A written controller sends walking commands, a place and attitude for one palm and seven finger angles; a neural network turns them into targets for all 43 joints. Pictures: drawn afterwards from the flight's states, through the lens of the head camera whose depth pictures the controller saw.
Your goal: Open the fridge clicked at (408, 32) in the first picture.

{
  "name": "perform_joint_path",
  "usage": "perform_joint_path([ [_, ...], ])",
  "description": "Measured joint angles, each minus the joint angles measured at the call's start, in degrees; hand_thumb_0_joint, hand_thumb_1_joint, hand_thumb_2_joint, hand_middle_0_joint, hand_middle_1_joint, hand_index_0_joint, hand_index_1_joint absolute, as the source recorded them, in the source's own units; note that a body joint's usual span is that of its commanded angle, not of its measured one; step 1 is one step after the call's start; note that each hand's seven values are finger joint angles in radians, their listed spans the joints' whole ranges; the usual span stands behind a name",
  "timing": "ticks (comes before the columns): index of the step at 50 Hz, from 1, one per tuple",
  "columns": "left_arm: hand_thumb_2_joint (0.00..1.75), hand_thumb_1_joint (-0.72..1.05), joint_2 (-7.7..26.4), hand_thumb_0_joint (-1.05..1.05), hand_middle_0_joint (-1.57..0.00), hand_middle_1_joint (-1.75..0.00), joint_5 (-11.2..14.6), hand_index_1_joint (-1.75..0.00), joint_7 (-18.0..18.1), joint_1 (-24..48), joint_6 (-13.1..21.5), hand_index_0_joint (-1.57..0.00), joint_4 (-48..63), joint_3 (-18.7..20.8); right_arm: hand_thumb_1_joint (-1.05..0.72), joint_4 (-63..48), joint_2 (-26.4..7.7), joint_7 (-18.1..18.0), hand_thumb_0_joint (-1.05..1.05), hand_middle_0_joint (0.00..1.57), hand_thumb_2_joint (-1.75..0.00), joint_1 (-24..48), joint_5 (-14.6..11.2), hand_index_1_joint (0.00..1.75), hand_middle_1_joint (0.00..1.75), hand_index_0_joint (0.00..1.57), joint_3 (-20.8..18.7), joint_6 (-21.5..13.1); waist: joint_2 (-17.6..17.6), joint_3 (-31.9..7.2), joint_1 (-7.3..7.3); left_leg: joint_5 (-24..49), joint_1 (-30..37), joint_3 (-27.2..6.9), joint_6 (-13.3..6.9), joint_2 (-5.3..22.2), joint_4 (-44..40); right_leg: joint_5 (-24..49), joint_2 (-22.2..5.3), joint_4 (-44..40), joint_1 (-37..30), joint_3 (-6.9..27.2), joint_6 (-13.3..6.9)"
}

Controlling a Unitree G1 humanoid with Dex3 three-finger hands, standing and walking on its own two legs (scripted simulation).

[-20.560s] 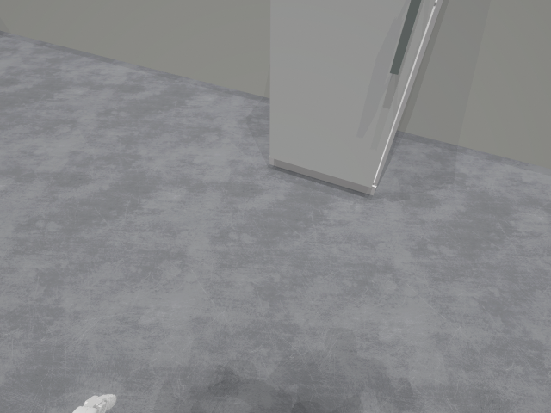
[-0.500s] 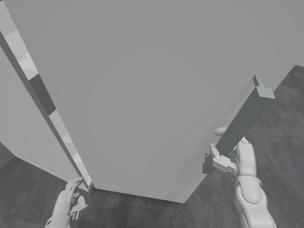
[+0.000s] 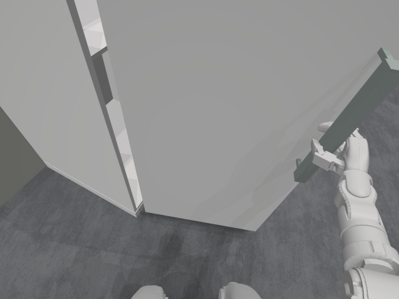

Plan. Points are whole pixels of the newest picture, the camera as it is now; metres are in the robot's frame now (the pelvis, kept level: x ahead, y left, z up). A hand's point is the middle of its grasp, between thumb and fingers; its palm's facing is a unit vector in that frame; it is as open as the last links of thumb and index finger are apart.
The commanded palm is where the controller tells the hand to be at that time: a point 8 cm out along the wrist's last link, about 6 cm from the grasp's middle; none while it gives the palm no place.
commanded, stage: stop walking and hold the door back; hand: right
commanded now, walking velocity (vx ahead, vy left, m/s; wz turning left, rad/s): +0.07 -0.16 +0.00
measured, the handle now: (332, 128) +0.46 -0.22 +0.11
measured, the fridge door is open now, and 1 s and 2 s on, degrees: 71 74 73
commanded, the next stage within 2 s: loosen the grip on the handle in 0.56 s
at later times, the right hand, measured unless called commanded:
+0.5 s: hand (322, 154) +0.41 -0.21 +0.08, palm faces +0.08 +0.98 -0.19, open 6.6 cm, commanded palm +0.38 -0.28 +0.08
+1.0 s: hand (322, 165) +0.39 -0.20 +0.07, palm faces +0.05 +0.98 -0.20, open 11.6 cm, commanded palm +0.37 -0.25 +0.08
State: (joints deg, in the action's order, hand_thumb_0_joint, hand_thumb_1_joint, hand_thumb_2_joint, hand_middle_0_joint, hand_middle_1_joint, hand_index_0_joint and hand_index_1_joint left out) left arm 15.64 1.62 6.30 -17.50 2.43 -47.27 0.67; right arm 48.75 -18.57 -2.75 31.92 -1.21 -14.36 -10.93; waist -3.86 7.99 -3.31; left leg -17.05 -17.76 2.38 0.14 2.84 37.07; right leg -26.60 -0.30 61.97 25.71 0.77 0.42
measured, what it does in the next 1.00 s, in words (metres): steps on the spot: right foot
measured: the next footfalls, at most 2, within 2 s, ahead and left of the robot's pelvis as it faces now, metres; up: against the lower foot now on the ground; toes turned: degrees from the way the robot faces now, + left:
right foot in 0.24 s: +0.10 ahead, -0.15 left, +0.00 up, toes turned +6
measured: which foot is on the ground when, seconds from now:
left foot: down 0.00-1.00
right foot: up 0.00-0.22, down 0.24-1.00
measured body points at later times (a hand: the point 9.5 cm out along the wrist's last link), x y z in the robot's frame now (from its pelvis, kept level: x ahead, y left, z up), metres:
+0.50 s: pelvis +0.03 -0.05 +0.01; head +0.08 -0.05 +0.45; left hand +0.16 +0.18 -0.09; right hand +0.40 -0.26 +0.09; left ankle +0.01 +0.06 -0.73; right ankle +0.06 -0.16 -0.72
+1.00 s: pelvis -0.01 -0.07 -0.01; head +0.01 -0.07 +0.44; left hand +0.08 +0.21 -0.10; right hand +0.38 -0.26 +0.08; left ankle +0.01 +0.07 -0.72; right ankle +0.06 -0.16 -0.72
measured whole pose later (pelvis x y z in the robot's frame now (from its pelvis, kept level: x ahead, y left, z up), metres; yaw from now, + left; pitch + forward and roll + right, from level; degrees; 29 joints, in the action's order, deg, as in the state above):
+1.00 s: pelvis -0.01 -0.07 -0.01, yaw +5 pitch +3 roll +0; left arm 15.6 1.4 1.4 -17.5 5.5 -37.4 0.7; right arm 33.6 -14.7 -3.8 20.5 1.5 -8.2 -14.4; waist 1.1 -2.0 -2.4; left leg -17.6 -25.4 3.1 0.7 2.6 39.9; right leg -15.2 -1.9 39.5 27.7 -5.9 -2.1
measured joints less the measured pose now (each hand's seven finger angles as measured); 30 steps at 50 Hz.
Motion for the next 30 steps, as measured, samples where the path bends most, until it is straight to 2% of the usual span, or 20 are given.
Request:
perform_joint_path([
  [2, 0.9, 0.9, 1.12, 0.01, -0.2, -0.3, -0.04, -0.3, -0.06, 0.29, 0.53, -0.2, -0.44, 0.29, -0.53, 2.31, -0.39, 0.38, 0.0, 0.39, -0.78, 0.47, 0.45, 1.4, 1.32, 0.45, -1.73, -1.19, 0.89, 0.27, -1.04, 0.91, 1.09, -0.63, 0.36, 0.69, -2.08, 2.45, 0.03, 2.23, 2.23, -0.83, 0.51],
  [4, 0.9, 0.9, 2.02, 0.01, -0.2, -0.3, -0.06, -0.3, -0.06, 0.52, 1.04, -0.2, 0.15, 0.44, -0.53, 3.73, -0.91, 0.67, 0.0, 0.38, -0.78, 0.72, 0.88, 1.4, 1.32, 0.45, -2.91, -1.9, 2.08, 0.3, -1.97, 1.97, 1.99, -1.27, 0.72, 1.43, -4.04, 4.32, -0.51, -0.81, 2.65, -1.95, 0.73],
  [8, 0.9, 0.9, 3.26, 0.01, -0.2, -0.3, -0.3, -0.3, -0.14, 0.88, 2.1, -0.2, 3.11, 0.92, -0.55, 1.88, -1.1, 0.56, 0.02, 0.37, -0.79, -0.12, 1.3, 1.4, 1.33, 0.46, -3.32, -1.66, 4.03, -0.19, -2.76, 2.81, 2.57, -2.59, 1.63, 2.19, -5.81, 7.67, -1.74, -14.51, -0.92, -4.14, 0.74],
  [12, 0.9, 0.9, 4.08, 0.01, -0.2, -0.3, -0.73, -0.3, -0.4, 1.75, 2.47, -0.2, 6.25, 1.74, -0.56, -5.16, 0.75, 0.2, 0.03, 0.39, -0.78, -3.2, 0.95, 1.4, 1.36, 0.43, -2.49, -0.95, 3.59, -1.43, -3.35, 1.76, 2.17, -2.83, 3.03, 1.01, -4.66, 14.73, -2.47, -29.3, -8.23, -5.05, 0.8],
  [13, 0.9, 0.9, 3.53, 0.01, -0.2, -0.3, -0.71, -0.3, -0.42, 2.35, 2.4, -0.2, 6.69, 2.04, -0.57, -7.55, 1.0, 0.1, 0.03, 0.4, -0.78, -4.34, 0.75, 1.4, 1.36, 0.42, -1.9, -0.91, 4.13, -1.77, -3.59, 1.14, 1.66, -3.06, 3.42, 1.13, -3.7, 13.01, -2.29, -30.46, -8.91, -5.35, 0.27],
  [15, 0.9, 0.9, 1.43, 0.01, -0.2, -0.3, -0.63, -0.3, -0.77, 3.53, 2.07, -0.2, 8.06, 1.95, -0.58, -12.46, 1.22, -0.33, 0.03, 0.4, -0.77, -6.78, 0.36, 1.4, 1.37, 0.39, -0.78, -0.33, 5.99, -2.18, -2.81, -1.31, -0.15, -3.7, 2.51, 1.35, -0.67, 11.91, -2.01, -29.43, -8.31, -6.74, -0.91],
  [18, 0.9, 0.9, -1.66, 0.01, -0.19, -0.3, -1.32, -0.3, -1.88, 4.67, 2.75, -0.2, 10.5, 0.62, -0.6, -20.08, 1.93, -0.86, 0.02, 0.39, -0.75, -11.93, 0.3, 1.4, 1.37, 0.35, 0.18, 0.43, 5.36, -2.58, -1.96, -7.49, -2.41, -1.23, 1.49, -1.02, 5.05, 12.11, -3.8, -29.7, -7.82, -7.61, -1.61],
  [20, 0.9, 0.9, -3.47, 0.01, -0.2, -0.3, -1.53, -0.3, -2.57, 4.98, 3.06, -0.2, 11.84, -0.76, -0.6, -24.78, 2.49, -0.95, 0.02, 0.38, -0.73, -15.44, 0.06, 1.4, 1.37, 0.34, 0.84, 0.7, 4.69, -2.84, -1.52, -6.17, -1.18, 0.84, 1.11, -2.21, 2.06, 12.03, -4.64, -29.75, -7.47, -7.69, -1.49],
  [23, 0.9, 0.9, -5.54, 0.01, -0.2, -0.3, -1.57, -0.3, -2.88, 5.33, 2.93, -0.2, 12.87, -2.99, -0.59, -30.05, 2.71, -0.69, 0.0, 0.39, -0.71, -19.72, -0.28, 1.4, 1.37, 0.33, 1.94, 0.51, 5.01, -3.48, -0.18, 1.8, 2.93, 2.26, 0.38, -2.22, -6.97, 10.47, -4.41, -27.71, -6.65, -8.67, -1.13],
  [26, 0.9, 0.9, -6.06, 0.01, -0.2, -0.3, -1.24, -0.3, -2.21, 7.11, 1.96, -0.2, 11.97, -4.13, -0.57, -30.91, 3.45, -0.56, -0.02, 0.41, -0.7, -21.73, -0.42, 1.4, 1.37, 0.34, 2.84, -0.55, 2.71, -2.95, 0.19, 0.59, 3.48, 2.65, -0.34, -2.78, -6.69, 10.88, -4.98, -26.41, -6.67, -8.1, -0.79],
  [28, 0.9, 0.9, -5.98, 0.01, -0.2, -0.3, -0.98, -0.3, -1.51, 7.44, 1.3, -0.2, 11.15, -4.27, -0.55, -29.56, 3.76, -0.01, -0.03, 0.41, -0.7, -21.31, -0.45, 1.4, 1.37, 0.36, 4.14, -0.81, 2.26, -3.43, 0.99, -0.26, 3.39, 2.6, -0.19, -2.37, -5.76, 9.75, -4.22, -25.94, -6.84, -7.19, -0.54],
  [30, 0.9, 0.9, -5.53, 0.01, -0.2, -0.3, -0.97, -0.3, -0.75, 7.66, 0.58, -0.21, 9.94, -4.28, -0.53, -27.27, 4.0, 0.55, -0.04, 0.42, -0.72, -19.92, -0.17, 1.4, 1.38, 0.38, 5.43, -0.78, 2.45, -4.09, 1.57, -0.69, 3.5, 2.53, 0.21, -1.59, -5.14, 8.8, -3.12, -26.61, -7.54, -6.72, -1.15],
])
